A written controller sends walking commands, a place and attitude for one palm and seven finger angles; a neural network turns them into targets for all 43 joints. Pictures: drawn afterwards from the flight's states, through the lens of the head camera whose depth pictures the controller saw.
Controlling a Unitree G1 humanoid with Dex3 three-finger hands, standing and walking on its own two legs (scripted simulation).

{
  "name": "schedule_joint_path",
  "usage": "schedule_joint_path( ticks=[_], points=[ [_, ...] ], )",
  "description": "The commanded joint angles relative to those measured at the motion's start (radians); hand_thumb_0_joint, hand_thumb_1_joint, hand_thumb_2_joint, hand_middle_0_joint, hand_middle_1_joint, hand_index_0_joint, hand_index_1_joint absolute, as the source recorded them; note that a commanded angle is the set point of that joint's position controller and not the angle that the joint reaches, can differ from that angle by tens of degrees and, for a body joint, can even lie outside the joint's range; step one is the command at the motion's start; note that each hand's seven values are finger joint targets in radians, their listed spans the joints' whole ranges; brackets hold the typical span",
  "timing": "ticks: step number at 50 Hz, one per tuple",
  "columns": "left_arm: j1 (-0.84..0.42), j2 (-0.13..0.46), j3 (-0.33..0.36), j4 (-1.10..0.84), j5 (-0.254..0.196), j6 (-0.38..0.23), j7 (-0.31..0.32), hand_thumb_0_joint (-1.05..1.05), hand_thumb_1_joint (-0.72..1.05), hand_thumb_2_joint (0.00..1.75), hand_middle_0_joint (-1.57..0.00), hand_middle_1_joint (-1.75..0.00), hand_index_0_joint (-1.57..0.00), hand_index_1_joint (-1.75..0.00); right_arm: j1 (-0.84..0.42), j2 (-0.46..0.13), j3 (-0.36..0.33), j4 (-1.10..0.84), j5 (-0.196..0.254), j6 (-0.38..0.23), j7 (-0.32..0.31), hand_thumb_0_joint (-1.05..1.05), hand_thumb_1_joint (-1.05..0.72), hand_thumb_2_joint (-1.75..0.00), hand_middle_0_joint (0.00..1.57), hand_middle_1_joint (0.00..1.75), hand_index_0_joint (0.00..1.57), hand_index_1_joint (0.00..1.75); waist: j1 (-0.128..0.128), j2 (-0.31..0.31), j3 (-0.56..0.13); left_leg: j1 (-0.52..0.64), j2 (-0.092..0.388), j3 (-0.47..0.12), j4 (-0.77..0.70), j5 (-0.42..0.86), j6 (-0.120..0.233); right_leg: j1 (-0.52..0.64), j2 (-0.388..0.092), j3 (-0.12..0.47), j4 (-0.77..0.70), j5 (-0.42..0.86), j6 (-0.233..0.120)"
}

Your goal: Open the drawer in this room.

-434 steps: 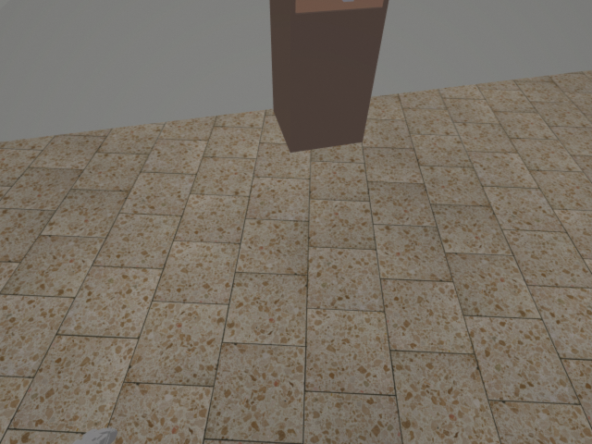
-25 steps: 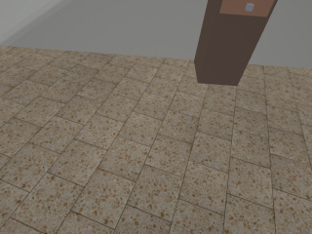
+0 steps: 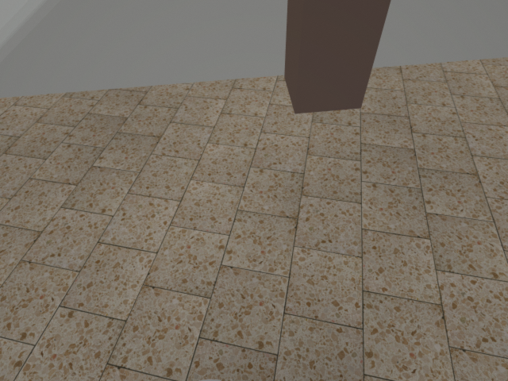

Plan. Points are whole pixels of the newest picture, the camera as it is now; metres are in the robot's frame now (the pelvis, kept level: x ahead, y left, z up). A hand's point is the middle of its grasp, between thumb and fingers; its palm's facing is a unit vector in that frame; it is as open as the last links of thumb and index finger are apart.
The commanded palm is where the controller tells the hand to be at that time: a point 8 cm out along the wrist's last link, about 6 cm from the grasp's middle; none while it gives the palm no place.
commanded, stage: turn or walk to find it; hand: left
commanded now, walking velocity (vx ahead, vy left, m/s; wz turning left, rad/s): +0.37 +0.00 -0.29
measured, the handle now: out of the picture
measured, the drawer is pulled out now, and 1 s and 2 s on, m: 0.00 0.00 0.00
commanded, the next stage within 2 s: stand and wait in 0.14 s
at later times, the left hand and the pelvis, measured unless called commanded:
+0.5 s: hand (143, 378) +0.14 +0.24 -0.18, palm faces -0.07 -0.98 -0.18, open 7.3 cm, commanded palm none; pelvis +0.16 +0.06 +0.00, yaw -8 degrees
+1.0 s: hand (166, 310) +0.26 +0.22 -0.16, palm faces -0.02 -0.98 -0.22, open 7.3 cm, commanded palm none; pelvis +0.21 +0.04 +0.01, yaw -1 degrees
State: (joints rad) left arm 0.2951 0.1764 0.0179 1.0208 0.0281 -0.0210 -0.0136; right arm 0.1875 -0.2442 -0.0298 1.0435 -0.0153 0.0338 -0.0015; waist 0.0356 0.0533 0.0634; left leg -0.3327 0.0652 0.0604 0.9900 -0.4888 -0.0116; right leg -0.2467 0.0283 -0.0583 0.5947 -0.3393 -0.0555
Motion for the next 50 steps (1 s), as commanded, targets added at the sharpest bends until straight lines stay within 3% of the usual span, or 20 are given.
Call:
schedule_joint_path(
  ticks=[1, 5, 10, 14, 15, 17, 18, 19, 20, 21, 23, 26, 32, 37, 40, 42, 43, 44, 45, 50],
  points=[
    [0.115, 0.181, 0.051, -0.015, -0.006, -0.035, 0.024, 0.0, 0.9, 0.9, -0.2, -0.3, -0.2, -0.3, -0.102, -0.085, -0.031, -0.116, -0.011, -0.059, 0.011, 0.0, -0.9, -0.9, 0.2, 0.3, 0.2, 0.3, 0.007, -0.102, 0.0, -0.312, 0.049, -0.049, 0.123, 0.138, -0.024, 0.181, -0.308, 0.437, -0.381, 0.129, -0.133],
    [0.158, 0.148, 0.048, 0.018, -0.005, -0.05, 0.024, 0.0, 0.9, 0.9, -0.2, -0.3, -0.2, -0.3, -0.074, -0.038, -0.033, -0.103, -0.008, -0.053, 0.017, 0.0, -0.9, -0.9, 0.2, 0.3, 0.2, 0.3, -0.003, -0.154, -0.029, -0.296, 0.043, -0.01, 0.037, 0.218, -0.049, 0.205, -0.247, 0.303, -0.373, 0.289, -0.107],
    [0.202, 0.113, 0.039, 0.062, -0.001, -0.052, 0.034, 0.0, 0.9, 0.9, -0.2, -0.3, -0.2, -0.3, -0.13, -0.008, -0.027, -0.111, -0.001, -0.057, 0.017, 0.0, -0.9, -0.9, 0.2, 0.3, 0.2, 0.3, 0.013, -0.19, 0.002, -0.306, 0.029, 0.025, -0.092, 0.236, -0.049, 0.239, -0.233, 0.258, -0.349, 0.516, -0.098],
    [0.18, 0.11, 0.037, 0.08, 0.001, -0.04, 0.049, 0.0, 0.9, 0.9, -0.2, -0.3, -0.2, -0.3, -0.141, 0.018, -0.014, -0.1, 0.008, -0.065, 0.012, 0.0, -0.9, -0.9, 0.2, 0.3, 0.2, 0.3, 0.007, -0.213, 0.018, -0.179, -0.001, 0.054, -0.249, 0.231, -0.024, 0.21, -0.225, 0.213, -0.284, 0.725, -0.076],
    [0.165, 0.113, 0.037, 0.082, 0.0, -0.036, 0.052, 0.0, 0.9, 0.9, -0.2, -0.3, -0.2, -0.3, -0.115, 0.021, -0.011, -0.087, 0.01, -0.068, 0.008, 0.0, -0.9, -0.9, 0.2, 0.3, 0.2, 0.3, -0.003, -0.229, 0.001, -0.133, -0.015, 0.059, -0.3, 0.244, -0.016, 0.219, -0.212, 0.195, -0.251, 0.776, -0.063],
    [0.124, 0.105, 0.037, 0.081, -0.009, -0.032, 0.06, 0.0, 0.9, 0.9, -0.2, -0.3, -0.2, -0.3, 0.059, -0.002, -0.014, -0.023, 0.005, -0.08, -0.01, 0.0, -0.9, -0.9, 0.2, 0.3, 0.2, 0.3, -0.077, -0.18, -0.08, 0.106, -0.034, 0.052, -0.492, 0.43, -0.006, 0.19, -0.167, 0.158, -0.093, 0.792, -0.014],
    [0.148, 0.084, 0.034, 0.081, -0.016, -0.026, 0.062, 0.0, 0.9, 0.9, -0.2, -0.3, -0.2, -0.3, 0.162, -0.057, -0.022, 0.011, -0.002, -0.088, -0.018, 0.0, -0.9, -0.9, 0.2, 0.3, 0.2, 0.3, -0.1, -0.066, -0.166, 0.33, 0.058, -0.02, -0.505, 0.691, 0.021, 0.081, -0.121, 0.134, 0.051, 0.599, 0.019],
    [0.223, 0.044, 0.026, 0.088, -0.027, -0.022, 0.062, 0.0, 0.9, 0.9, -0.2, -0.3, -0.2, -0.3, 0.246, -0.145, -0.037, 0.023, -0.012, -0.091, -0.022, 0.0, -0.9, -0.9, 0.2, 0.3, 0.2, 0.3, -0.102, 0.151, -0.277, 0.54, 0.293, -0.252, -0.461, 1.053, 0.127, -0.113, -0.027, 0.051, 0.249, 0.126, 0.054],
    [0.231, 0.032, 0.018, 0.082, -0.023, -0.019, 0.064, 0.0, 0.9, 0.9, -0.2, -0.3, -0.2, -0.3, 0.248, -0.155, -0.031, 0.028, 0.0, -0.074, -0.027, 0.0, -0.9, -0.9, 0.2, 0.3, 0.2, 0.3, -0.087, 0.207, -0.275, 0.442, 0.396, -0.322, -0.571, 1.099, 0.194, -0.095, -0.004, 0.06, 0.435, -0.306, 0.065],
    [0.198, 0.022, 0.014, 0.077, -0.024, -0.005, 0.068, 0.0, 0.9, 0.9, -0.2, -0.3, -0.2, -0.3, 0.179, -0.146, -0.022, 0.015, 0.001, -0.069, -0.035, 0.0, -0.9, -0.9, 0.2, 0.3, 0.2, 0.3, -0.067, 0.202, -0.209, 0.324, 0.402, -0.341, -0.622, 0.949, 0.225, -0.123, -0.042, 0.101, 0.506, -0.315, 0.072],
    [0.084, 0.024, 0.017, 0.066, -0.014, 0.0, 0.054, 0.0, 0.9, 0.9, -0.2, -0.3, -0.2, -0.3, 0.09, -0.057, -0.005, 0.003, -0.004, -0.069, -0.033, 0.0, -0.9, -0.9, 0.2, 0.3, 0.2, 0.3, -0.046, 0.101, -0.036, 0.127, 0.299, -0.25, -0.674, 0.792, 0.207, -0.132, -0.102, 0.085, 0.452, -0.223, 0.08],
    [0.068, 0.005, 0.009, 0.069, -0.014, 0.013, 0.043, 0.0, 0.9, 0.9, -0.2, -0.3, -0.2, -0.3, 0.047, -0.038, -0.005, 0.007, -0.004, -0.074, -0.032, 0.0, -0.9, -0.9, 0.2, 0.3, 0.2, 0.3, -0.02, 0.063, -0.059, 0.086, 0.208, -0.178, -0.713, 0.644, 0.175, -0.041, -0.117, 0.039, 0.251, -0.146, 0.092],
    [-0.034, 0.045, 0.018, 0.017, -0.006, 0.037, 0.043, 0.0, 0.9, 0.9, -0.2, -0.3, -0.2, -0.3, 0.052, -0.075, -0.027, -0.003, -0.007, -0.057, -0.025, 0.0, -0.9, -0.9, 0.2, 0.3, 0.2, 0.3, -0.03, 0.054, -0.067, 0.106, 0.192, -0.236, -0.743, 0.491, 0.182, -0.084, -0.107, 0.021, 0.183, -0.076, 0.101],
    [-0.094, 0.066, 0.03, -0.029, -0.01, 0.037, 0.047, 0.0, 0.9, 0.9, -0.2, -0.3, -0.2, -0.3, 0.078, -0.094, -0.041, -0.01, -0.012, -0.042, -0.02, 0.0, -0.9, -0.9, 0.2, 0.3, 0.2, 0.3, -0.034, 0.057, -0.048, 0.098, 0.178, -0.281, -0.708, 0.556, 0.18, -0.068, -0.09, 0.012, 0.096, -0.058, 0.099],
    [-0.043, 0.062, 0.024, -0.015, -0.013, 0.025, 0.053, 0.0, 0.9, 0.9, -0.2, -0.3, -0.2, -0.3, 0.088, -0.077, -0.038, -0.006, -0.003, -0.044, -0.021, 0.0, -0.9, -0.9, 0.2, 0.3, 0.2, 0.3, -0.013, 0.022, -0.105, 0.125, 0.137, -0.234, -0.633, 0.588, 0.139, 0.047, -0.088, -0.001, -0.115, 0.094, 0.097],
    [-0.028, 0.108, 0.024, -0.001, -0.01, 0.01, 0.061, 0.0, 0.9, 0.9, -0.2, -0.3, -0.2, -0.3, 0.102, -0.023, -0.025, -0.002, 0.007, -0.05, -0.015, 0.0, -0.9, -0.9, 0.2, 0.3, 0.2, 0.3, -0.017, -0.072, -0.101, 0.023, 0.057, -0.159, -0.565, 0.45, 0.06, 0.168, -0.188, 0.104, -0.226, 0.244, 0.064],
    [-0.044, 0.135, 0.022, -0.001, -0.011, 0.005, 0.061, 0.0, 0.9, 0.9, -0.2, -0.3, -0.2, -0.3, 0.113, 0.005, -0.015, -0.006, 0.01, -0.05, -0.011, 0.0, -0.9, -0.9, 0.2, 0.3, 0.2, 0.3, -0.036, -0.131, -0.091, -0.005, 0.004, -0.103, -0.562, 0.329, 0.025, 0.164, -0.274, 0.167, -0.236, 0.277, 0.026],
    [-0.068, 0.152, 0.025, -0.002, -0.015, 0.0, 0.056, 0.0, 0.9, 0.9, -0.2, -0.3, -0.2, -0.3, 0.12, 0.015, -0.011, 0.001, 0.005, -0.039, -0.011, 0.0, -0.9, -0.9, 0.2, 0.3, 0.2, 0.3, -0.046, -0.24, -0.066, 0.015, -0.029, -0.063, -0.543, 0.246, 0.002, 0.106, -0.313, 0.204, -0.263, 0.245, -0.017],
    [-0.082, 0.152, 0.023, -0.005, -0.018, -0.001, 0.053, 0.0, 0.9, 0.9, -0.2, -0.3, -0.2, -0.3, 0.127, 0.008, -0.009, 0.009, 0.001, -0.033, -0.013, 0.0, -0.9, -0.9, 0.2, 0.3, 0.2, 0.3, -0.051, -0.27, -0.039, 0.06, -0.028, -0.052, -0.53, 0.231, 0.0, 0.044, -0.317, 0.207, -0.288, 0.222, -0.036],
    [-0.051, 0.091, 0.0, 0.034, -0.023, 0.003, 0.053, 0.0, 0.9, 0.9, -0.2, -0.3, -0.2, -0.3, 0.138, -0.003, 0.009, 0.053, 0.006, -0.049, -0.019, 0.0, -0.9, -0.9, 0.2, 0.3, 0.2, 0.3, -0.045, -0.088, -0.032, 0.148, 0.042, -0.119, -0.624, 0.466, 0.031, 0.053, -0.177, 0.085, -0.227, 0.244, 0.044]
  ],
)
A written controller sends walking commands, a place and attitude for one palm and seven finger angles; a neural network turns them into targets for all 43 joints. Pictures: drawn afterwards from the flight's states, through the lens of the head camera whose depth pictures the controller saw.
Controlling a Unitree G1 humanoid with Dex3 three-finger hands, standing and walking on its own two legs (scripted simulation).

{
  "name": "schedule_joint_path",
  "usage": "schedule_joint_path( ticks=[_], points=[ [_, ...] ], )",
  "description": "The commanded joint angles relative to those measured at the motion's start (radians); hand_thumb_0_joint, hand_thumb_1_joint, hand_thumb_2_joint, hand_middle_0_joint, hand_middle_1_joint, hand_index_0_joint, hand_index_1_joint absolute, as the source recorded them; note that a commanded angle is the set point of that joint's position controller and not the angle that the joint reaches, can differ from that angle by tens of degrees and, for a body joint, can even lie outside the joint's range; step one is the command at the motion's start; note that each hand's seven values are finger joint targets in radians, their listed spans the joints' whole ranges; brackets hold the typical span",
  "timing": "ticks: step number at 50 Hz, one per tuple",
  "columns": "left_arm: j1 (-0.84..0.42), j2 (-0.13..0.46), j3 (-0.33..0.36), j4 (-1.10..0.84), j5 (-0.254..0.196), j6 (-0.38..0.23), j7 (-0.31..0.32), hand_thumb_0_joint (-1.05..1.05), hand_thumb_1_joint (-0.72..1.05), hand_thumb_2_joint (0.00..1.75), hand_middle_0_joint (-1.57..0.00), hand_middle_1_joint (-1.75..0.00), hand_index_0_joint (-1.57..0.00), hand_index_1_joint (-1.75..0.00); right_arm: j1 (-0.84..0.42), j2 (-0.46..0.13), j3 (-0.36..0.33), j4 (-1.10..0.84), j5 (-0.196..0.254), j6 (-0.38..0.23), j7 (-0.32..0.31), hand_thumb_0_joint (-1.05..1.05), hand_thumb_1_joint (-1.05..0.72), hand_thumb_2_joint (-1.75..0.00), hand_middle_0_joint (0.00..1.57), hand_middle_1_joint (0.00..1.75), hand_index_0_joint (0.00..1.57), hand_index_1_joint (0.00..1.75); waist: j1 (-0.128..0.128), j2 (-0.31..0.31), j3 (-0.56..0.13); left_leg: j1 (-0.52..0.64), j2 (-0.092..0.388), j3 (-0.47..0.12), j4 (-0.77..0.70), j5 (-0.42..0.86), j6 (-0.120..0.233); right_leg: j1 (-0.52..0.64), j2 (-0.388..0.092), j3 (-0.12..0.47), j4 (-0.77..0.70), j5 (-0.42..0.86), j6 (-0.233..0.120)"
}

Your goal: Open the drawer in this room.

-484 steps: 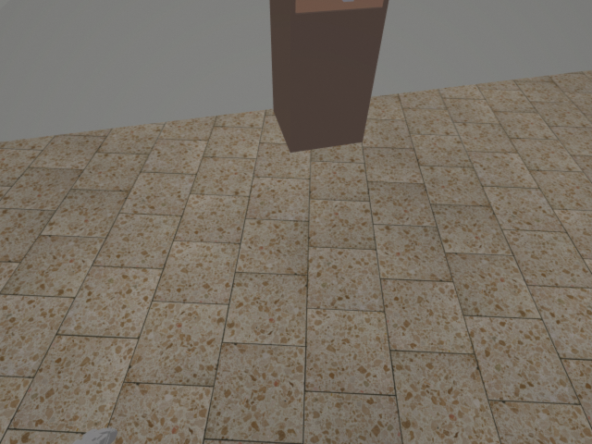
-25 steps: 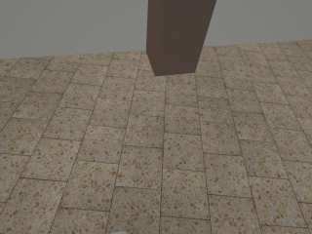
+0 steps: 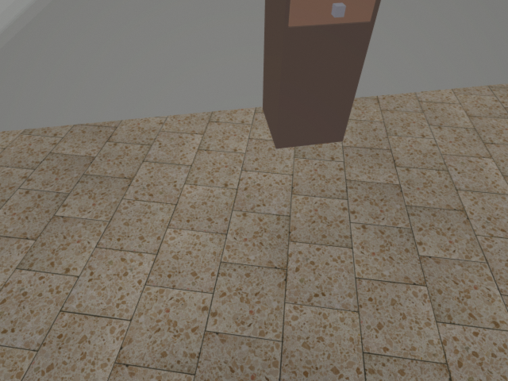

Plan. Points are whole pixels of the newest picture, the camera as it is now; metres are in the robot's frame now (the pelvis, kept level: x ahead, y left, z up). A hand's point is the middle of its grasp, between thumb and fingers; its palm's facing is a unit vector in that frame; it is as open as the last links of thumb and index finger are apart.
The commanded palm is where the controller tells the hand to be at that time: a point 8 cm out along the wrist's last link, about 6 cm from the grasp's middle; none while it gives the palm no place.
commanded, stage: stand and wait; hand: left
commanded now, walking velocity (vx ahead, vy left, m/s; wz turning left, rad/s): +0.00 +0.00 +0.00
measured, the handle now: (336, 8) +1.53 -0.32 +0.02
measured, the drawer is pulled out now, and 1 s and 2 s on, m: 0.00 0.00 0.00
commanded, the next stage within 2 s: turn or walk to find it in 0.04 s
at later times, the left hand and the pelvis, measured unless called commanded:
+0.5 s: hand out of the picture +0.05 +0.17 -0.19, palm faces -0.06 -0.99 -0.11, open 7.3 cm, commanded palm none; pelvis +0.09 +0.01 -0.01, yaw -5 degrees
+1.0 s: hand (214, 271) +0.39 +0.11 -0.18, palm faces -0.18 -0.96 -0.21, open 7.1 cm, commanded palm none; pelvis +0.29 -0.06 -0.01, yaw -11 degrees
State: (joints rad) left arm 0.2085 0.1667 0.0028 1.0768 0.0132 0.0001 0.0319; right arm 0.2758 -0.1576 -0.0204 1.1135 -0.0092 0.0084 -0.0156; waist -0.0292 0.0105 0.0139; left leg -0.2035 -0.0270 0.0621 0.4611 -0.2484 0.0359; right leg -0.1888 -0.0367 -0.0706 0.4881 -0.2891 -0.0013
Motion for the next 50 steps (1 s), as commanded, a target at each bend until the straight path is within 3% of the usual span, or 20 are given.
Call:
schedule_joint_path(
  ticks=[1, 11, 15, 17, 18, 19, 20, 22, 23, 26, 29, 33, 36, 38, 39, 40, 41, 43, 46, 50],
  points=[
    [0.057, 0.094, 0.014, -0.01, -0.008, -0.018, 0.009, 0.0, 0.9, 0.9, -0.2, -0.3, -0.2, -0.3, 0.042, -0.092, 0.0, -0.012, 0.003, -0.027, -0.006, 0.0, -0.9, -0.9, 0.2, 0.3, 0.2, 0.3, 0.027, -0.022, 0.009, 0.022, 0.14, -0.125, -0.094, 0.251, -0.012, 0.017, -0.107, 0.095, -0.125, 0.213, -0.006],
    [0.182, 0.097, 0.041, 0.058, 0.005, -0.018, -0.02, 0.0, 0.9, 0.9, -0.2, -0.3, -0.2, -0.3, 0.045, -0.087, -0.012, -0.014, -0.011, -0.03, -0.006, 0.0, -0.9, -0.9, 0.2, 0.3, 0.2, 0.3, 0.035, -0.077, 0.157, -0.086, 0.096, -0.009, 0.026, -0.193, -0.017, -0.055, -0.117, 0.239, -0.232, -0.289, -0.092],
    [0.234, 0.109, 0.063, 0.066, 0.007, -0.034, -0.02, 0.0, 0.9, 0.9, -0.2, -0.3, -0.2, -0.3, 0.027, -0.074, -0.016, -0.052, -0.011, -0.051, -0.002, 0.0, -0.9, -0.9, 0.2, 0.3, 0.2, 0.3, 0.037, -0.109, 0.155, -0.152, 0.099, 0.054, 0.154, -0.155, -0.026, -0.005, -0.198, 0.351, -0.256, -0.207, -0.161],
    [0.216, 0.101, 0.065, 0.061, 0.007, -0.039, -0.022, 0.0, 0.9, 0.9, -0.2, -0.3, -0.2, -0.3, 0.069, -0.068, -0.014, -0.046, -0.006, -0.062, -0.002, 0.0, -0.9, -0.9, 0.2, 0.3, 0.2, 0.3, 0.008, -0.065, 0.127, -0.051, 0.11, 0.058, 0.074, -0.125, -0.021, -0.04, -0.166, 0.288, -0.163, -0.052, -0.15],
    [0.172, 0.088, 0.064, 0.047, 0.006, -0.04, -0.025, 0.0, 0.9, 0.9, -0.2, -0.3, -0.2, -0.3, 0.157, -0.08, -0.015, -0.019, -0.005, -0.072, -0.007, 0.0, -0.9, -0.9, 0.2, 0.3, 0.2, 0.3, -0.041, 0.014, 0.094, 0.102, 0.134, 0.003, -0.028, -0.057, -0.002, -0.126, -0.099, 0.204, -0.014, 0.047, -0.116],
    [0.121, 0.037, 0.057, 0.016, 0.001, -0.041, -0.032, 0.0, 0.9, 0.9, -0.2, -0.3, -0.2, -0.3, 0.3, -0.142, -0.032, 0.032, -0.017, -0.085, -0.016, 0.0, -0.9, -0.9, 0.2, 0.3, 0.2, 0.3, -0.087, 0.243, 0.056, 0.302, 0.288, -0.232, -0.14, 0.112, 0.06, -0.303, 0.022, 0.048, 0.31, 0.083, -0.06],
    [0.032, 0.026, 0.043, -0.026, 0.005, -0.048, -0.026, 0.0, 0.9, 0.9, -0.2, -0.3, -0.2, -0.3, 0.418, -0.176, -0.039, 0.08, -0.024, -0.081, -0.031, 0.0, -0.9, -0.9, 0.2, 0.3, 0.2, 0.3, -0.12, 0.336, 0.102, 0.417, 0.434, -0.386, -0.2, 0.376, 0.096, -0.523, 0.058, -0.012, 0.522, -0.216, -0.033],
    [-0.012, 0.035, 0.05, -0.031, 0.008, -0.045, -0.029, 0.0, 0.9, 0.9, -0.2, -0.3, -0.2, -0.3, 0.38, -0.126, -0.018, 0.064, -0.023, -0.076, -0.037, 0.0, -0.9, -0.9, 0.2, 0.3, 0.2, 0.3, -0.082, 0.088, 0.138, 0.368, 0.464, -0.31, -0.153, 0.537, 0.156, -0.571, -0.02, 0.063, 0.687, -0.192, -0.042],
    [-0.004, 0.02, 0.05, -0.031, 0.008, -0.039, -0.036, 0.0, 0.9, 0.9, -0.2, -0.3, -0.2, -0.3, 0.323, -0.123, -0.019, 0.038, -0.023, -0.081, -0.035, 0.0, -0.9, -0.9, 0.2, 0.3, 0.2, 0.3, -0.05, 0.06, 0.144, 0.324, 0.443, -0.251, -0.176, 0.475, 0.153, -0.565, -0.038, 0.065, 0.716, -0.155, -0.035],
    [-0.022, 0.004, 0.054, -0.049, 0.014, -0.017, -0.054, 0.0, 0.9, 0.9, -0.2, -0.3, -0.2, -0.3, 0.269, -0.097, -0.014, 0.023, -0.017, -0.093, -0.034, 0.0, -0.9, -0.9, 0.2, 0.3, 0.2, 0.3, -0.001, 0.075, 0.179, 0.237, 0.361, -0.109, -0.244, 0.355, 0.105, -0.574, -0.054, 0.036, 0.72, -0.038, -0.018],
    [-0.108, -0.004, 0.051, -0.1, 0.014, -0.008, -0.066, 0.0, 0.9, 0.9, -0.2, -0.3, -0.2, -0.3, 0.277, -0.078, -0.01, 0.027, -0.017, -0.1, -0.032, 0.0, -0.9, -0.9, 0.2, 0.3, 0.2, 0.3, 0.007, 0.089, 0.218, 0.179, 0.302, 0.0, -0.289, 0.384, 0.084, -0.551, -0.053, -0.024, 0.565, 0.058, -0.011],
    [-0.169, 0.002, 0.046, -0.135, 0.006, -0.02, -0.068, 0.0, 0.9, 0.9, -0.2, -0.3, -0.2, -0.3, 0.272, -0.103, -0.019, 0.039, -0.013, -0.096, -0.03, 0.0, -0.9, -0.9, 0.2, 0.3, 0.2, 0.3, 0.019, 0.111, 0.19, 0.179, 0.287, 0.092, -0.258, 0.669, 0.073, -0.334, 0.004, -0.099, 0.251, 0.137, -0.041],
    [0.023, 0.053, 0.059, -0.083, 0.013, -0.029, -0.053, 0.0, 0.9, 0.9, -0.2, -0.3, -0.2, -0.3, 0.236, -0.157, -0.039, 0.034, -0.009, -0.088, -0.024, 0.0, -0.9, -0.9, 0.2, 0.3, 0.2, 0.3, 0.104, 0.124, 0.042, 0.24, 0.295, 0.127, -0.006, 0.955, 0.051, -0.086, 0.07, -0.128, 0.175, 0.126, -0.084],
    [0.261, 0.134, 0.084, -0.009, 0.024, -0.043, -0.041, 0.0, 0.9, 0.9, -0.2, -0.3, -0.2, -0.3, 0.187, -0.149, -0.046, 0.016, -0.002, -0.084, -0.012, 0.0, -0.9, -0.9, 0.2, 0.3, 0.2, 0.3, 0.216, 0.092, -0.063, 0.054, 0.247, 0.151, 0.355, 0.728, 0.007, 0.263, 0.021, -0.072, 0.074, 0.204, -0.11],
    [0.341, 0.236, 0.105, 0.012, 0.026, -0.053, -0.029, 0.0, 0.9, 0.9, -0.2, -0.3, -0.2, -0.3, 0.224, -0.071, -0.036, -0.003, 0.012, -0.086, -0.001, 0.0, -0.9, -0.9, 0.2, 0.3, 0.2, 0.3, 0.219, -0.122, -0.151, -0.202, 0.137, 0.138, 0.692, 0.113, -0.019, 0.451, -0.234, 0.261, 0.018, 0.241, -0.207],
    [0.346, 0.287, 0.111, 0.014, 0.003, -0.052, -0.027, 0.0, 0.9, 0.9, -0.2, -0.3, -0.2, -0.3, 0.209, -0.041, -0.034, -0.04, 0.017, -0.085, -0.006, 0.0, -0.9, -0.9, 0.2, 0.3, 0.2, 0.3, 0.177, -0.163, -0.168, -0.345, 0.056, 0.046, 0.965, -0.319, -0.021, 0.433, -0.414, 0.561, -0.112, 0.345, -0.294],
    [0.24, 0.271, 0.113, -0.021, -0.007, -0.053, -0.024, 0.0, 0.9, 0.9, -0.2, -0.3, -0.2, -0.3, 0.171, -0.062, -0.039, -0.058, 0.015, -0.077, -0.003, 0.0, -0.9, -0.9, 0.2, 0.3, 0.2, 0.3, 0.155, -0.156, -0.133, -0.352, 0.111, -0.059, 1.014, -0.244, -0.008, 0.298, -0.416, 0.557, -0.192, 0.16, -0.281],
    [0.065, 0.178, 0.084, -0.067, -0.002, -0.054, -0.019, 0.0, 0.9, 0.9, -0.2, -0.3, -0.2, -0.3, 0.097, -0.064, -0.041, -0.07, -0.006, -0.06, 0.004, 0.0, -0.9, -0.9, 0.2, 0.3, 0.2, 0.3, 0.077, -0.036, 0.035, -0.367, 0.194, -0.076, 0.943, -0.123, -0.014, 0.012, -0.348, 0.419, -0.252, -0.082, -0.225],
    [0.002, 0.122, 0.061, -0.069, 0.011, -0.067, -0.014, 0.0, 0.9, 0.9, -0.2, -0.3, -0.2, -0.3, 0.157, -0.022, -0.031, -0.05, -0.017, -0.028, 0.009, 0.0, -0.9, -0.9, 0.2, 0.3, 0.2, 0.3, -0.01, -0.05, 0.041, -0.233, 0.203, -0.033, 0.73, -0.097, -0.046, -0.185, -0.253, 0.202, -0.277, 0.077, -0.166],
    [-0.004, 0.12, 0.049, -0.082, 0.003, -0.068, -0.017, 0.0, 0.9, 0.9, -0.2, -0.3, -0.2, -0.3, 0.107, -0.014, -0.013, -0.093, -0.005, -0.014, 0.011, 0.0, -0.9, -0.9, 0.2, 0.3, 0.2, 0.3, -0.02, -0.116, 0.028, -0.191, 0.18, 0.02, 0.473, -0.024, -0.082, -0.174, -0.19, 0.071, -0.251, 0.316, -0.161]
  ],
)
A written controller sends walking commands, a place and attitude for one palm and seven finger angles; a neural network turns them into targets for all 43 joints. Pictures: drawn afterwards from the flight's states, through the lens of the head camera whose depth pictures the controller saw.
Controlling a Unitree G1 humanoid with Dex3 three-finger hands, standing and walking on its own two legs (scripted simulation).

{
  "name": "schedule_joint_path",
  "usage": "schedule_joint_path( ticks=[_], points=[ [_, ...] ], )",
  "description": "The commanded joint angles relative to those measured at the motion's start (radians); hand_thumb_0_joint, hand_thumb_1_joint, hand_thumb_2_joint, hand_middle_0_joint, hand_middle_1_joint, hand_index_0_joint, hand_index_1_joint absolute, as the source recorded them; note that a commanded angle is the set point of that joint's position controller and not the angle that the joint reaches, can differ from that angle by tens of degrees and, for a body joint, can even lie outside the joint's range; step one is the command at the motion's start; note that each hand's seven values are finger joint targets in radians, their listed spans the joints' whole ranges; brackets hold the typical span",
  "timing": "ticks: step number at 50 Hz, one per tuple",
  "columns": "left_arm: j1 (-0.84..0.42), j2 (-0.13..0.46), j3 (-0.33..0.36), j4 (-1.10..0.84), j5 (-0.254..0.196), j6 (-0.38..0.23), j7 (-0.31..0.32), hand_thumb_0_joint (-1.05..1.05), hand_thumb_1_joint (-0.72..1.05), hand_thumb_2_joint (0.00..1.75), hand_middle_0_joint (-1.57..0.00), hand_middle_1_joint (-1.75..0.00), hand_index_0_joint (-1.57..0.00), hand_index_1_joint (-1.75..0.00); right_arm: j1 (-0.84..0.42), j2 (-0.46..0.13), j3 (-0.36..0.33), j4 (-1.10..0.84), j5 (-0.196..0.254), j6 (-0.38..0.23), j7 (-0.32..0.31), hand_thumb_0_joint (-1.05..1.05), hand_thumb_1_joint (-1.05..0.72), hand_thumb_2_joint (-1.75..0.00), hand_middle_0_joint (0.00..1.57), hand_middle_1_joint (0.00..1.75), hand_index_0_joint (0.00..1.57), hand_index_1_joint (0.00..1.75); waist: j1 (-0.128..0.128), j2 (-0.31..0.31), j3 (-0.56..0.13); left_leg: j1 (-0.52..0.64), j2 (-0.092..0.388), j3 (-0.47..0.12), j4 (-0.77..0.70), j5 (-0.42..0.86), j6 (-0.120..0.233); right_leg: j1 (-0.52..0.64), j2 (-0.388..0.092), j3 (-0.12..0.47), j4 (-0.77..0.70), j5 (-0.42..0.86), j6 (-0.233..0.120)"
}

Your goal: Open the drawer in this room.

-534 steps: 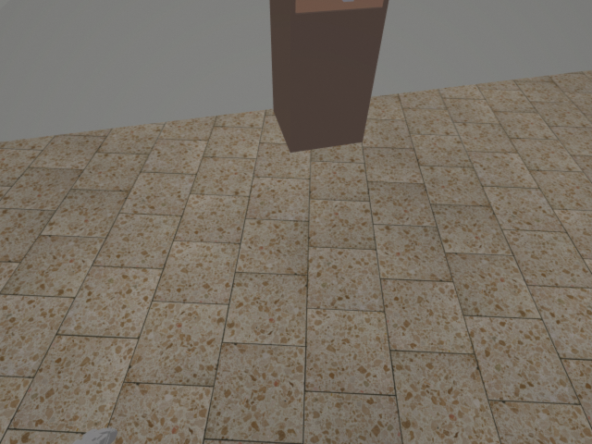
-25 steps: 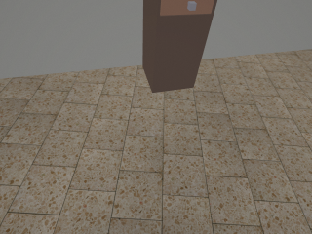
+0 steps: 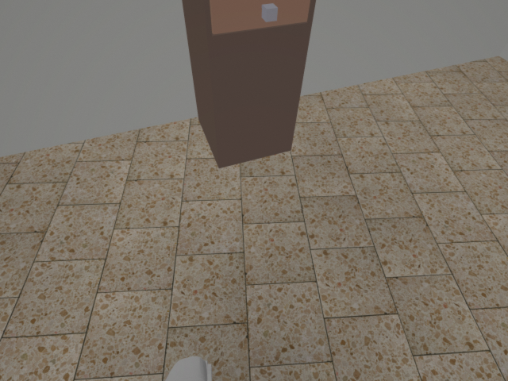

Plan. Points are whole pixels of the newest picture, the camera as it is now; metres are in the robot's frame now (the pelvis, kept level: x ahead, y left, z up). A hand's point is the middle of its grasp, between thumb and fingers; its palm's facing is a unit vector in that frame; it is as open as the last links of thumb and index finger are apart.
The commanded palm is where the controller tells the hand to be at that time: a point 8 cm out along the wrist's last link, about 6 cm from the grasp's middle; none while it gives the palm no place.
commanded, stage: stand and wait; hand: left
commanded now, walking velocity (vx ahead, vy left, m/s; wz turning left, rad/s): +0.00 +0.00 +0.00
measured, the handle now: (267, 10) +1.27 -0.02 +0.03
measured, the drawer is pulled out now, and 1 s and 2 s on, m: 0.00 0.00 0.00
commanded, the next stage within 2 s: look at it before walking up in 1.00 s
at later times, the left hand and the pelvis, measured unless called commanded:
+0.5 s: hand out of the picture +0.11 +0.22 -0.17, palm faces +0.02 -0.98 -0.17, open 7.3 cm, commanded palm none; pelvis +0.12 +0.05 +0.01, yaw -1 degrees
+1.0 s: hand out of the picture +0.13 +0.18 -0.17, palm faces +0.00 -0.99 -0.16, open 7.3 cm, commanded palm none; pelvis +0.15 +0.03 +0.01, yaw -1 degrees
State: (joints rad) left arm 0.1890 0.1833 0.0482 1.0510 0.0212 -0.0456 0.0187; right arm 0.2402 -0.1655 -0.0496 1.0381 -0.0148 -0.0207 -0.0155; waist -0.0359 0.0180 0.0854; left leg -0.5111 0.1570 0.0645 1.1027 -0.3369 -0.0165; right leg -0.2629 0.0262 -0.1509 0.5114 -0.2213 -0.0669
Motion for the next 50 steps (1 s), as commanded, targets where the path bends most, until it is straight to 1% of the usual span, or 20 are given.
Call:
schedule_joint_path(
  ticks=[1, 4, 6, 7, 8, 9, 10, 11, 13, 17, 19, 20, 22, 23, 24, 25, 27, 32, 39, 50],
  points=[
    [0.034, 0.107, 0.004, -0.043, -0.003, -0.023, -0.004, 0.0, 0.9, 0.9, -0.2, -0.3, -0.2, -0.3, 0.11, -0.003, 0.015, -0.024, 0.002, 0.01, 0.014, 0.0, -0.9, -0.9, 0.2, 0.3, 0.2, 0.3, -0.001, -0.128, -0.049, 0.13, -0.013, 0.022, -0.231, 0.076, -0.03, -0.078, -0.251, 0.153, -0.261, 0.283, -0.094],
    [0.067, 0.115, 0.003, -0.019, -0.004, -0.018, -0.001, 0.0, 0.9, 0.9, -0.2, -0.3, -0.2, -0.3, 0.029, -0.021, 0.018, -0.038, 0.003, -0.005, 0.015, 0.0, -0.9, -0.9, 0.2, 0.3, 0.2, 0.3, 0.027, -0.129, -0.059, 0.179, -0.04, 0.025, -0.381, 0.12, -0.032, -0.004, -0.256, 0.16, -0.22, 0.325, -0.078],
    [0.079, 0.109, 0.001, 0.002, -0.007, -0.008, 0.004, 0.0, 0.9, 0.9, -0.2, -0.3, -0.2, -0.3, 0.03, -0.034, 0.018, -0.023, 0.002, -0.015, 0.013, 0.0, -0.9, -0.9, 0.2, 0.3, 0.2, 0.3, 0.018, -0.088, -0.065, 0.291, -0.054, 0.029, -0.53, 0.225, -0.036, 0.001, -0.233, 0.149, -0.164, 0.272, -0.04],
    [0.096, 0.091, -0.002, 0.009, -0.008, -0.002, 0.007, 0.0, 0.9, 0.9, -0.2, -0.3, -0.2, -0.3, 0.057, -0.055, 0.016, -0.008, 0.0, -0.022, 0.013, 0.0, -0.9, -0.9, 0.2, 0.3, 0.2, 0.3, 0.011, -0.04, -0.07, 0.365, -0.041, 0.011, -0.599, 0.327, -0.034, -0.014, -0.203, 0.137, -0.113, 0.206, -0.01],
    [0.137, 0.065, -0.008, 0.017, -0.008, 0.005, 0.01, 0.0, 0.9, 0.9, -0.2, -0.3, -0.2, -0.3, 0.084, -0.104, 0.01, -0.001, -0.003, -0.03, 0.009, 0.0, -0.9, -0.9, 0.2, 0.3, 0.2, 0.3, 0.015, 0.07, -0.1, 0.429, 0.03, -0.071, -0.642, 0.481, -0.008, -0.036, -0.152, 0.113, -0.04, 0.085, 0.03],
    [0.169, 0.037, -0.013, 0.021, -0.01, 0.011, 0.012, 0.0, 0.9, 0.9, -0.2, -0.3, -0.2, -0.3, 0.083, -0.149, 0.004, 0.002, -0.008, -0.026, 0.006, 0.0, -0.9, -0.9, 0.2, 0.3, 0.2, 0.3, 0.026, 0.15, -0.094, 0.424, 0.123, -0.147, -0.675, 0.551, 0.046, -0.043, -0.106, 0.08, -0.008, -0.091, 0.064],
    [0.199, 0.014, -0.022, 0.032, -0.012, 0.019, 0.013, 0.0, 0.9, 0.9, -0.2, -0.3, -0.2, -0.3, 0.048, -0.167, 0.006, 0.0, -0.007, -0.022, -0.001, 0.0, -0.9, -0.9, 0.2, 0.3, 0.2, 0.3, 0.037, 0.215, -0.103, 0.407, 0.192, -0.225, -0.751, 0.482, 0.096, -0.045, -0.086, 0.051, 0.06, -0.201, 0.09],
    [0.182, 0.019, -0.025, 0.039, -0.013, 0.028, 0.013, 0.0, 0.9, 0.9, -0.2, -0.3, -0.2, -0.3, 0.031, -0.171, 0.004, 0.001, -0.007, -0.016, -0.007, 0.0, -0.9, -0.9, 0.2, 0.3, 0.2, 0.3, 0.029, 0.285, -0.086, 0.349, 0.208, -0.275, -0.84, 0.381, 0.13, -0.031, -0.085, 0.063, 0.166, -0.296, 0.1],
    [0.156, 0.032, -0.023, 0.044, -0.009, 0.031, 0.008, 0.0, 0.9, 0.9, -0.2, -0.3, -0.2, -0.3, 0.008, -0.142, 0.013, 0.005, -0.008, -0.014, -0.014, 0.0, -0.9, -0.9, 0.2, 0.3, 0.2, 0.3, 0.035, 0.188, -0.065, 0.339, 0.182, -0.248, -0.849, 0.423, 0.154, -0.063, -0.114, 0.108, 0.244, -0.308, 0.093],
    [0.181, 0.011, -0.026, 0.067, -0.008, 0.027, 0.007, 0.0, 0.9, 0.9, -0.2, -0.3, -0.2, -0.3, -0.024, -0.123, 0.004, 0.014, -0.002, -0.018, -0.015, 0.0, -0.9, -0.9, 0.2, 0.3, 0.2, 0.3, 0.051, 0.063, -0.159, 0.396, 0.126, -0.146, -0.803, 0.447, 0.153, -0.009, -0.124, 0.108, 0.12, -0.207, 0.1],
    [0.212, 0.008, -0.028, 0.082, -0.005, 0.027, 0.011, 0.0, 0.9, 0.9, -0.2, -0.3, -0.2, -0.3, -0.04, -0.116, 0.003, 0.016, 0.004, -0.017, -0.016, 0.0, -0.9, -0.9, 0.2, 0.3, 0.2, 0.3, 0.062, 0.027, -0.155, 0.365, 0.085, -0.101, -0.783, 0.348, 0.12, 0.053, -0.12, 0.099, -0.022, -0.075, 0.102],
    [0.223, 0.015, -0.031, 0.09, -0.002, 0.024, 0.013, 0.0, 0.9, 0.9, -0.2, -0.3, -0.2, -0.3, -0.043, -0.105, 0.005, 0.02, 0.008, -0.016, -0.014, 0.0, -0.9, -0.9, 0.2, 0.3, 0.2, 0.3, 0.063, 0.011, -0.139, 0.35, 0.051, -0.08, -0.771, 0.282, 0.091, 0.07, -0.127, 0.112, -0.109, 0.006, 0.098],
    [0.199, 0.041, -0.038, 0.092, -0.003, 0.02, 0.016, 0.0, 0.9, 0.9, -0.2, -0.3, -0.2, -0.3, -0.019, -0.076, 0.014, 0.037, 0.011, -0.013, -0.006, 0.0, -0.9, -0.9, 0.2, 0.3, 0.2, 0.3, 0.042, 0.007, -0.097, 0.324, 0.001, -0.064, -0.794, 0.19, 0.045, 0.081, -0.165, 0.147, -0.167, 0.058, 0.081],
    [0.192, 0.047, -0.037, 0.094, -0.003, 0.02, 0.017, 0.0, 0.9, 0.9, -0.2, -0.3, -0.2, -0.3, -0.022, -0.073, 0.013, 0.042, 0.009, -0.011, -0.004, 0.0, -0.9, -0.9, 0.2, 0.3, 0.2, 0.3, 0.041, 0.002, -0.068, 0.33, -0.006, -0.061, -0.804, 0.155, 0.037, 0.054, -0.17, 0.145, -0.168, 0.051, 0.082],
    [0.178, 0.047, -0.039, 0.097, -0.002, 0.019, 0.015, 0.0, 0.9, 0.9, -0.2, -0.3, -0.2, -0.3, -0.018, -0.075, 0.01, 0.046, 0.008, -0.008, -0.004, 0.0, -0.9, -0.9, 0.2, 0.3, 0.2, 0.3, 0.036, -0.064, -0.031, 0.337, -0.01, -0.054, -0.796, 0.162, 0.033, 0.028, -0.16, 0.146, -0.174, 0.054, 0.083],
    [0.174, 0.042, -0.042, 0.097, -0.003, 0.018, 0.016, 0.0, 0.9, 0.9, -0.2, -0.3, -0.2, -0.3, -0.005, -0.082, 0.012, 0.051, 0.008, -0.009, -0.005, 0.0, -0.9, -0.9, 0.2, 0.3, 0.2, 0.3, 0.033, -0.081, -0.021, 0.353, -0.011, -0.046, -0.792, 0.197, 0.036, 0.021, -0.164, 0.149, -0.18, 0.073, 0.082],
    [0.178, 0.043, -0.044, 0.096, -0.006, 0.016, 0.019, 0.0, 0.9, 0.9, -0.2, -0.3, -0.2, -0.3, 0.024, -0.078, 0.019, 0.066, 0.008, -0.012, -0.006, 0.0, -0.9, -0.9, 0.2, 0.3, 0.2, 0.3, 0.033, -0.074, -0.032, 0.365, -0.013, -0.04, -0.789, 0.27, 0.037, 0.051, -0.168, 0.148, -0.187, 0.11, 0.08],
    [0.188, 0.049, -0.044, 0.095, -0.011, 0.019, 0.025, 0.0, 0.9, 0.9, -0.2, -0.3, -0.2, -0.3, 0.055, -0.071, 0.03, 0.088, 0.008, -0.013, -0.008, 0.0, -0.9, -0.9, 0.2, 0.3, 0.2, 0.3, 0.038, -0.023, -0.026, 0.37, -0.017, -0.032, -0.797, 0.29, 0.034, 0.086, -0.171, 0.145, -0.204, 0.114, 0.078],
    [0.202, 0.042, -0.043, 0.095, -0.015, 0.018, 0.029, 0.0, 0.9, 0.9, -0.2, -0.3, -0.2, -0.3, 0.101, -0.06, 0.034, 0.111, 0.008, -0.013, -0.013, 0.0, -0.9, -0.9, 0.2, 0.3, 0.2, 0.3, 0.042, -0.023, -0.032, 0.381, -0.018, -0.023, -0.778, 0.334, 0.035, 0.115, -0.17, 0.14, -0.205, 0.167, 0.07],
    [0.217, 0.018, -0.044, 0.095, -0.014, 0.021, 0.034, 0.0, 0.9, 0.9, -0.2, -0.3, -0.2, -0.3, 0.128, -0.036, 0.029, 0.123, 0.009, -0.005, -0.017, 0.0, -0.9, -0.9, 0.2, 0.3, 0.2, 0.3, 0.036, -0.026, -0.001, 0.379, -0.019, -0.012, -0.767, 0.292, 0.033, 0.089, -0.16, 0.145, -0.21, 0.145, 0.065]
  ],
)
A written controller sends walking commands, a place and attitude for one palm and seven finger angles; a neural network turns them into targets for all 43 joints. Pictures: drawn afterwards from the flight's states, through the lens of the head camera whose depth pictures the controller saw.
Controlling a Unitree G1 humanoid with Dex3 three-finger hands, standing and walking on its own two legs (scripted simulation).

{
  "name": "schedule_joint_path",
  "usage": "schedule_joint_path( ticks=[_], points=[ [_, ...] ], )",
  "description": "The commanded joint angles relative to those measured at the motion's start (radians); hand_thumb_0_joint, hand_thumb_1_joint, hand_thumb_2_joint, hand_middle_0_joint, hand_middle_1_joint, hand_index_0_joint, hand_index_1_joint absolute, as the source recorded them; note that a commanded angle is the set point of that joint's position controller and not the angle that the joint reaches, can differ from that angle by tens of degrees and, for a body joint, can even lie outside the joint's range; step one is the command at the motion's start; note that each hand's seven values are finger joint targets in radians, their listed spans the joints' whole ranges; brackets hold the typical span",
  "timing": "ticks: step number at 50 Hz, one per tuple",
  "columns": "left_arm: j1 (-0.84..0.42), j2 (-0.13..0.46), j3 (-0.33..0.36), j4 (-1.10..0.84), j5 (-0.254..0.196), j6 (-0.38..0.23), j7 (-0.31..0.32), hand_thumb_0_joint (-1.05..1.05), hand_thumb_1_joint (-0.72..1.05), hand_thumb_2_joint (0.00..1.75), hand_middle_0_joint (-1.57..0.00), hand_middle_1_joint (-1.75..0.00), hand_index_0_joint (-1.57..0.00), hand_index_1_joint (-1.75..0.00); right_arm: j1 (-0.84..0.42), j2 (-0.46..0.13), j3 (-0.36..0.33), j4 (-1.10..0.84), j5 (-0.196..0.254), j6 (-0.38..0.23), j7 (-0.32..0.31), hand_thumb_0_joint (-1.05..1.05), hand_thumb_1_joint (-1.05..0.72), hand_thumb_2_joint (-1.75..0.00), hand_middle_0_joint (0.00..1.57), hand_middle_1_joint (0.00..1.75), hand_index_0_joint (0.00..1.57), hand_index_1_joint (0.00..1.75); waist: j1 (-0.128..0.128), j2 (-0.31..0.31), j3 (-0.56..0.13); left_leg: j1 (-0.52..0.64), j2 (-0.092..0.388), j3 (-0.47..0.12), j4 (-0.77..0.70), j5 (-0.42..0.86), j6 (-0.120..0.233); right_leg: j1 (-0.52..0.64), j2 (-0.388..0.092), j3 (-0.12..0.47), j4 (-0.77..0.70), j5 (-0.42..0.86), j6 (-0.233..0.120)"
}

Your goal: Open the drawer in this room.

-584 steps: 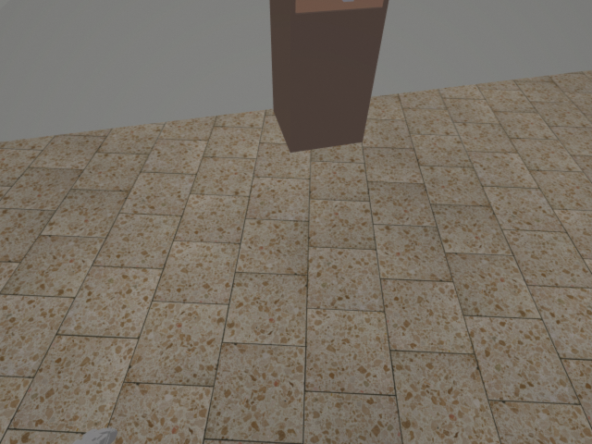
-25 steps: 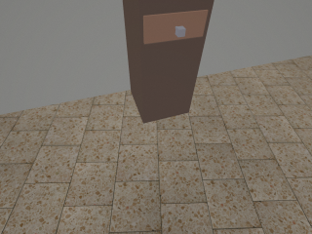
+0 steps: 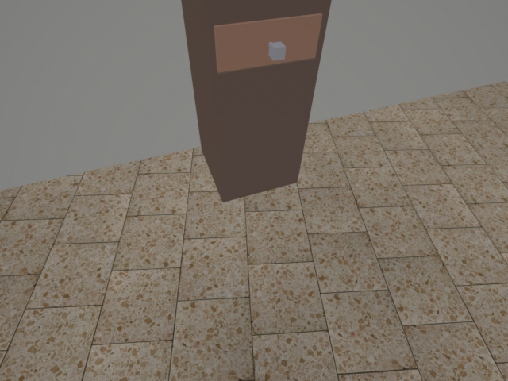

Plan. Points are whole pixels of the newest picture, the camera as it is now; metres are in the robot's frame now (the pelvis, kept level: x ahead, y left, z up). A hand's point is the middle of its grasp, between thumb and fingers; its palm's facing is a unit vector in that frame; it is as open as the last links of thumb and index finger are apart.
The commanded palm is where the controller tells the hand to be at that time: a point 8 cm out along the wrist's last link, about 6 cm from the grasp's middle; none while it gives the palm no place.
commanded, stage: look at it before walking up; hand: left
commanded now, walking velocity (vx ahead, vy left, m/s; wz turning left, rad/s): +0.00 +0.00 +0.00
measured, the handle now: (274, 48) +1.12 -0.02 +0.02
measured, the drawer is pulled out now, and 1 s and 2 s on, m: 0.00 0.00 0.00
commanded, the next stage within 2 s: walk to a spot facing it in 0.56 s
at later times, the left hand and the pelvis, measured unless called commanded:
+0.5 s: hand out of the picture -0.04 +0.15 -0.18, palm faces +0.02 -0.99 -0.16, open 7.3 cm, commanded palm none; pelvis +0.00 +0.00 +0.00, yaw +0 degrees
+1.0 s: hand out of the picture +0.02 +0.18 -0.18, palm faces -0.11 -0.96 -0.25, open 7.3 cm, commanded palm none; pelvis -0.02 -0.01 -0.02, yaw -9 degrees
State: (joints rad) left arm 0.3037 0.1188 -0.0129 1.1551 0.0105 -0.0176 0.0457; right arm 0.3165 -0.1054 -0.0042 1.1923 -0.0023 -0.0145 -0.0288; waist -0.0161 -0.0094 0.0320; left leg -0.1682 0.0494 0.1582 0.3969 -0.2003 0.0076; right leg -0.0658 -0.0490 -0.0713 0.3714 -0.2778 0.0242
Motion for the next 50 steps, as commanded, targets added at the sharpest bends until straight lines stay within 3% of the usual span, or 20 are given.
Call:
schedule_joint_path(
  ticks=[1, 13, 32, 35, 38, 41, 43, 44, 45, 46, 48, 50],
  points=[
    [0.103, 0.083, 0.017, -0.009, -0.003, -0.007, 0.007, 0.0, 0.9, 0.9, -0.2, -0.3, -0.2, -0.3, 0.054, -0.098, -0.017, -0.032, -0.003, -0.01, -0.003, 0.0, -0.9, -0.9, 0.2, 0.3, 0.2, 0.3, 0.016, -0.003, 0.054, 0.033, 0.088, -0.108, -0.058, 0.15, 0.008, -0.106, -0.083, 0.066, -0.071, 0.196, -0.027],
    [0.11, 0.075, 0.018, -0.008, 0.001, -0.009, 0.006, 0.0, 0.9, 0.9, -0.2, -0.3, -0.2, -0.3, 0.033, -0.102, -0.021, -0.041, -0.004, -0.009, -0.004, 0.0, -0.9, -0.9, 0.2, 0.3, 0.2, 0.3, 0.012, 0.001, 0.06, 0.043, 0.09, -0.106, -0.057, 0.131, 0.009, -0.132, -0.079, 0.075, -0.074, 0.18, -0.026],
    [0.072, 0.122, 0.025, -0.019, 0.003, -0.009, 0.0, 0.0, 0.9, 0.9, -0.2, -0.3, -0.2, -0.3, -0.012, -0.152, -0.028, -0.062, -0.004, -0.012, -0.002, 0.0, -0.9, -0.9, 0.2, 0.3, 0.2, 0.3, 0.017, -0.004, 0.065, 0.042, 0.095, -0.115, -0.07, 0.109, 0.012, -0.13, -0.083, 0.076, -0.083, 0.156, -0.028],
    [0.067, 0.107, 0.028, -0.026, 0.002, 0.004, 0.0, 0.0, 0.9, 0.9, -0.2, -0.3, -0.2, -0.3, -0.01, -0.132, -0.03, -0.062, -0.006, -0.005, -0.005, 0.0, -0.9, -0.9, 0.2, 0.3, 0.2, 0.3, 0.015, 0.008, 0.058, 0.056, 0.103, -0.095, -0.039, 0.122, 0.007, -0.155, -0.078, 0.091, -0.057, 0.185, -0.027],
    [0.032, 0.138, 0.053, -0.056, 0.006, 0.021, -0.007, 0.0, 0.9, 0.9, -0.2, -0.3, -0.2, -0.3, -0.018, -0.156, -0.051, -0.083, -0.008, 0.01, -0.009, 0.0, -0.9, -0.9, 0.2, 0.3, 0.2, 0.3, 0.007, 0.004, 0.044, 0.054, 0.126, -0.067, 0.022, 0.108, 0.007, -0.206, -0.068, 0.112, 0.012, 0.223, -0.038],
    [0.003, 0.148, 0.075, -0.104, 0.01, 0.039, -0.017, 0.0, 0.9, 0.9, -0.2, -0.3, -0.2, -0.3, -0.045, -0.195, -0.074, -0.126, -0.01, 0.021, -0.011, 0.0, -0.9, -0.9, 0.2, 0.3, 0.2, 0.3, 0.009, 0.042, 0.034, 0.038, 0.179, -0.093, 0.016, 0.034, 0.026, -0.275, -0.032, 0.11, 0.109, 0.164, -0.037],
    [-0.01, 0.14, 0.084, -0.137, 0.012, 0.049, -0.025, 0.0, 0.9, 0.9, -0.2, -0.3, -0.2, -0.3, -0.053, -0.228, -0.089, -0.154, -0.014, 0.022, -0.012, 0.0, -0.9, -0.9, 0.2, 0.3, 0.2, 0.3, 0.006, 0.132, 0.022, 0.019, 0.264, -0.157, -0.046, -0.031, 0.07, -0.321, 0.008, 0.071, 0.257, 0.063, -0.029],
    [-0.018, 0.128, 0.089, -0.152, 0.014, 0.055, -0.029, 0.0, 0.9, 0.9, -0.2, -0.3, -0.2, -0.3, -0.057, -0.241, -0.096, -0.165, -0.016, 0.019, -0.012, 0.0, -0.9, -0.9, 0.2, 0.3, 0.2, 0.3, 0.004, 0.196, 0.013, 0.006, 0.326, -0.192, -0.095, -0.038, 0.108, -0.347, 0.02, 0.037, 0.393, -0.084, -0.022],
    [-0.026, 0.121, 0.093, -0.168, 0.016, 0.06, -0.032, 0.0, 0.9, 0.9, -0.2, -0.3, -0.2, -0.3, -0.066, -0.247, -0.099, -0.175, -0.019, 0.016, -0.01, 0.0, -0.9, -0.9, 0.2, 0.3, 0.2, 0.3, 0.002, 0.225, -0.002, 0.005, 0.367, -0.203, -0.122, -0.03, 0.143, -0.374, 0.011, 0.027, 0.513, -0.205, -0.018],
    [-0.032, 0.116, 0.096, -0.183, 0.017, 0.061, -0.035, 0.0, 0.9, 0.9, -0.2, -0.3, -0.2, -0.3, -0.078, -0.25, -0.1, -0.191, -0.02, 0.015, -0.009, 0.0, -0.9, -0.9, 0.2, 0.3, 0.2, 0.3, 0.003, 0.208, -0.018, -0.003, 0.389, -0.199, -0.117, -0.01, 0.163, -0.378, -0.008, 0.035, 0.562, -0.249, -0.021],
    [-0.022, 0.103, 0.1, -0.202, 0.019, 0.057, -0.042, 0.0, 0.9, 0.9, -0.2, -0.3, -0.2, -0.3, -0.135, -0.253, -0.104, -0.213, -0.029, 0.015, -0.003, 0.0, -0.9, -0.9, 0.2, 0.3, 0.2, 0.3, 0.027, 0.173, -0.026, -0.035, 0.377, -0.125, -0.072, 0.037, 0.147, -0.337, -0.021, 0.023, 0.514, -0.23, -0.02],
    [0.041, 0.109, 0.106, -0.195, 0.017, 0.049, -0.045, 0.0, 0.9, 0.9, -0.2, -0.3, -0.2, -0.3, -0.173, -0.257, -0.109, -0.232, -0.028, 0.02, 0.001, 0.0, -0.9, -0.9, 0.2, 0.3, 0.2, 0.3, 0.058, 0.127, -0.051, -0.078, 0.349, -0.041, 0.052, 0.069, 0.097, -0.214, -0.01, -0.006, 0.339, -0.102, -0.015]
  ],
)
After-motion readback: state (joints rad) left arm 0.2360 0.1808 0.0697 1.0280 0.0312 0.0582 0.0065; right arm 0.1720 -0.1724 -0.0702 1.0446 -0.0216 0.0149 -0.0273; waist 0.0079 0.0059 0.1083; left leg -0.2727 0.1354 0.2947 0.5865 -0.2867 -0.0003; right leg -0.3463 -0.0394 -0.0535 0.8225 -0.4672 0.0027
